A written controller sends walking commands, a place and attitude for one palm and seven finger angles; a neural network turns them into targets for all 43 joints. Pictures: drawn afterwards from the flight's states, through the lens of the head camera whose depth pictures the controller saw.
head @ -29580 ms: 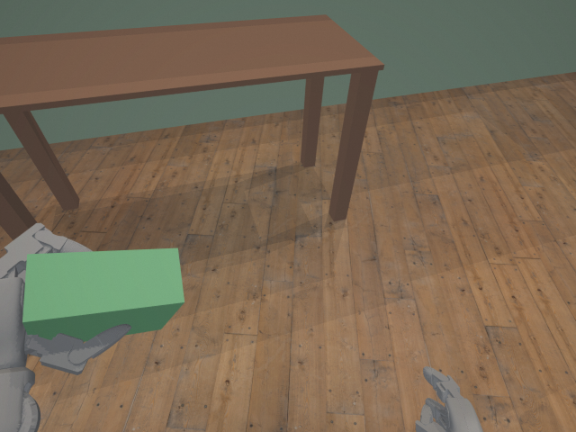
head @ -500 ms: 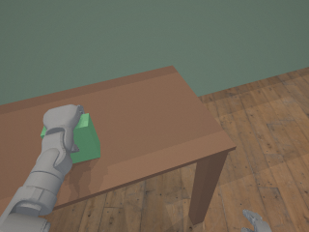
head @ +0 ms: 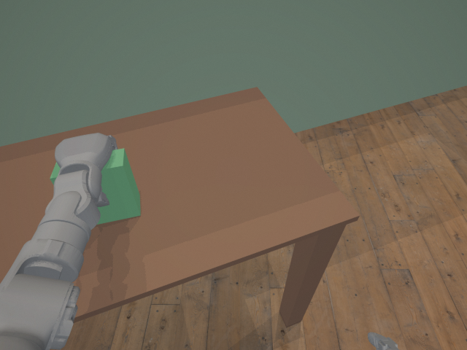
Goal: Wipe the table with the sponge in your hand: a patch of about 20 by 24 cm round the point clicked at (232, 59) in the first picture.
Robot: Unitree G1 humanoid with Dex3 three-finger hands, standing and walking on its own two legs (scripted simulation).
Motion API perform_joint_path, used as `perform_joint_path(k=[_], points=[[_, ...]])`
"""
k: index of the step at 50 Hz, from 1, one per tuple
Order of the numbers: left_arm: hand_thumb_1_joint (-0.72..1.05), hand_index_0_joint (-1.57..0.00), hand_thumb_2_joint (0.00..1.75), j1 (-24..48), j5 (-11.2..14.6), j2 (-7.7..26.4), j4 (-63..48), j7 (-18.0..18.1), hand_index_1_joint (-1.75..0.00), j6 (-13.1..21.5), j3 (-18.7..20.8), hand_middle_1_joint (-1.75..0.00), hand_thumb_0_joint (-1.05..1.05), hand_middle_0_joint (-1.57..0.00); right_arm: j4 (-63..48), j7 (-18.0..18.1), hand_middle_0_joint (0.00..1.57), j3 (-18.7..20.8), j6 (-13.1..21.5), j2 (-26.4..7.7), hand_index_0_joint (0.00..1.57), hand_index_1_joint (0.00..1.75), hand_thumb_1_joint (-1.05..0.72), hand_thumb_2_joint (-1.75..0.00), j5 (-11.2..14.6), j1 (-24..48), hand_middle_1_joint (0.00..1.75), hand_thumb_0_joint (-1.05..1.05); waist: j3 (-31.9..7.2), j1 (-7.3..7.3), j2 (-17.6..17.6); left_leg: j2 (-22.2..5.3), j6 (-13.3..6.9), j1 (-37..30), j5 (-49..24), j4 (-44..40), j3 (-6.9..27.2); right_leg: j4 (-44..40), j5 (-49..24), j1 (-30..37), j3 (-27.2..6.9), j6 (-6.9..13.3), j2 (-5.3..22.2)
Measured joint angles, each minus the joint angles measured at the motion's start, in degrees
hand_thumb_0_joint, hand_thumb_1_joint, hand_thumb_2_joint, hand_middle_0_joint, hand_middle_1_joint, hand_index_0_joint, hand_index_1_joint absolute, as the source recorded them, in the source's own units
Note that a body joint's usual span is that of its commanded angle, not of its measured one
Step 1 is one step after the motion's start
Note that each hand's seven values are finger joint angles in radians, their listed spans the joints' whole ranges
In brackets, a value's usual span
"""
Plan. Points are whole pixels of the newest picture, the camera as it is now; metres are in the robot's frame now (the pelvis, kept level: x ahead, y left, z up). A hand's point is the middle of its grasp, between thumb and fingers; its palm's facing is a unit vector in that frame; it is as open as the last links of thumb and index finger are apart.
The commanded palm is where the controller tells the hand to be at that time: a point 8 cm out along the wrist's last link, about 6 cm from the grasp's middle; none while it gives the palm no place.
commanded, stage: wipe forward along the middle lane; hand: left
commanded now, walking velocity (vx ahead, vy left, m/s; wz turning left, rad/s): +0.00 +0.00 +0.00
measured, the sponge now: (104, 197) +0.39 +0.28 +0.04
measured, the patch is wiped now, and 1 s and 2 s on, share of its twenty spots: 1.00 1.00 1.00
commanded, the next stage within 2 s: slide back across to the first lane in 0.22 s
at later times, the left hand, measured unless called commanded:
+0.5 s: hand (92, 162) +0.44 +0.30 +0.09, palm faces -0.07 -0.02 -1.00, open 10.0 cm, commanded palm +0.41 +0.31 +0.14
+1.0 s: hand (56, 171) +0.41 +0.36 +0.10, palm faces -0.09 -0.03 -1.00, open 10.1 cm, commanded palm +0.38 +0.36 +0.15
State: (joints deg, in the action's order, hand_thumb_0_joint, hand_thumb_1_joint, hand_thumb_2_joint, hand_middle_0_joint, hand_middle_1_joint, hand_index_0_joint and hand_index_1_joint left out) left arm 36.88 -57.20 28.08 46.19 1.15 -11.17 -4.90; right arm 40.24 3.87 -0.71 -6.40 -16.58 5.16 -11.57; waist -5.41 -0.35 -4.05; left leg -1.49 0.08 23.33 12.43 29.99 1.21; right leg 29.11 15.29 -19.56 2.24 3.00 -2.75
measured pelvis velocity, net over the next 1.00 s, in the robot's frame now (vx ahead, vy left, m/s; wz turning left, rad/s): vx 0.03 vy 0.03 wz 0.00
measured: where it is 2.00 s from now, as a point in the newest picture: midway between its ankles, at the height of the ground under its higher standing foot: outside the picture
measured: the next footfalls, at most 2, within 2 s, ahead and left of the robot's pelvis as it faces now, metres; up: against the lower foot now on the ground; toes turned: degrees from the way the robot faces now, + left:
none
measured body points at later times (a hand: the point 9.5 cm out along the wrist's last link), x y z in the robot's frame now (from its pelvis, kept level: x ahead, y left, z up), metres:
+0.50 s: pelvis +0.01 +0.03 +0.00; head +0.03 +0.02 +0.45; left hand +0.43 +0.30 +0.15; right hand +0.12 -0.23 -0.13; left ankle +0.03 +0.13 -0.73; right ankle -0.01 -0.09 -0.73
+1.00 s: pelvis +0.03 +0.03 +0.01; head +0.05 +0.02 +0.45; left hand +0.41 +0.36 +0.15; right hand +0.18 -0.23 -0.11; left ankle +0.03 +0.13 -0.73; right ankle -0.01 -0.09 -0.73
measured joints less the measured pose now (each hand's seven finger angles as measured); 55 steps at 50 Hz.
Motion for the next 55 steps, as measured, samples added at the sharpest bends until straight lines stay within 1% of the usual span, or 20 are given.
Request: perform_joint_path(k=[7,16,19,24,32,37,41,48,55], points=[[-0.52,-0.77,1.06,1.73,-0.58,0.35,2.07,0.86,-1.31,0.92,0.71,-1.33,0.01,-0.74,0.38,-0.24,0.2,0.5,-0.63,-0.3,0.2,0.3,-0.9,-0.9,-0.2,-1.09,0.3,0.01,-0.36,-0.34,0.26,0.31,-0.03,0.74,0.26,0.06,-0.45,-0.6,-0.14,-0.52,-0.48,-0.72,0.35],[-0.53,-0.78,1.06,4.78,-1.35,-0.15,4.75,1.93,-1.31,0.07,-0.5,-1.32,0.01,-0.75,0.95,-0.62,0.2,0.87,-0.99,-0.1,0.2,0.3,-0.9,-0.9,-0.44,-1.65,0.3,0.01,-0.62,-0.73,0.74,1.06,-0.81,1.75,0.51,0.33,-0.81,-1.06,-0.25,-1.16,-0.8,-1.71,1.13],[-0.53,-0.78,1.06,5.42,-1.46,-0.25,5.27,2.11,-1.31,0.05,-0.33,-1.32,0.0,-0.75,0.97,-0.69,0.2,0.82,-1.01,0.24,0.2,0.3,-0.9,-0.9,-0.52,-1.62,0.3,0.01,-0.72,-0.82,0.9,1.27,-1.1,2.03,0.56,0.36,-1.01,-1.15,-0.31,-1.42,-0.99,-1.97,1.35],[-0.53,-0.78,1.06,3.86,-1.43,-0.59,3.23,2.75,-1.31,-0.03,0.28,-1.32,0.0,-0.75,0.54,-0.94,0.2,0.89,-1.08,0.83,0.2,0.3,-0.9,-0.9,-0.66,-1.72,0.3,0.01,-0.68,-0.69,0.81,1.56,-1.54,1.38,0.66,-0.02,-1.5,-1.68,-0.42,-0.81,-1.48,-2.35,1.67],[-0.52,-0.77,1.06,0.6,-1.08,-1.19,-0.88,3.55,-1.32,-1.78,1.13,-1.33,0.01,-0.74,0.04,-1.45,0.2,0.09,-1.12,1.45,0.2,0.3,-0.9,-0.9,-0.58,-0.61,0.3,0.01,-0.27,-0.46,0.95,1.98,-1.91,-0.91,0.78,-1.15,-1.79,-2.86,-0.36,1.47,-1.76,-2.68,2.08],[-0.52,-0.77,1.06,-1.13,-0.84,0.06,-2.48,2.12,-1.32,-2.71,2.43,-1.33,0.01,-0.74,-0.78,-1.59,0.21,-0.31,-1.4,1.29,0.2,0.3,-0.9,-0.9,-0.62,0.57,0.3,0.01,-0.04,-0.39,0.96,1.99,-1.91,-2.25,0.95,-1.77,-1.77,-3.75,-0.34,2.93,-1.77,-2.7,2.08],[-0.52,-0.76,1.06,-3.08,-0.68,1.79,-4.34,0.14,-1.32,-2.28,3.38,-1.33,0.01,-0.74,-1.76,-1.55,0.21,-0.25,-1.48,0.71,0.2,0.3,-0.9,-0.9,-0.65,0.98,0.3,0.01,0.29,-0.13,0.83,2.0,-1.87,-3.12,1.19,-2.01,-1.46,-4.4,-0.21,4.1,-1.48,-2.64,2.06],[-0.52,-0.76,1.06,-6.57,0.02,4.44,-8.59,-2.76,-1.33,0.56,5.03,-1.33,0.01,-0.73,-2.43,-1.21,0.21,0.34,-1.58,-0.3,0.2,0.3,-0.9,-0.9,-0.8,1.27,0.3,0.01,1.02,0.81,0.79,2.01,-1.74,-3.89,1.69,-1.97,-0.7,-5.15,0.12,5.47,-0.74,-2.46,1.98],[-0.52,-0.76,1.06,-9.97,0.85,6.27,-11.81,-3.67,-1.33,3.34,7.6,-1.34,0.01,-0.73,-2.42,-1.2,0.2,0.68,-1.82,-0.69,0.2,0.3,-0.9,-0.9,-1.08,1.68,0.3,0.01,1.53,1.26,0.8,1.87,-1.63,-3.97,2.08,-1.66,-0.5,-5.28,0.31,5.8,-0.57,-2.38,1.81]])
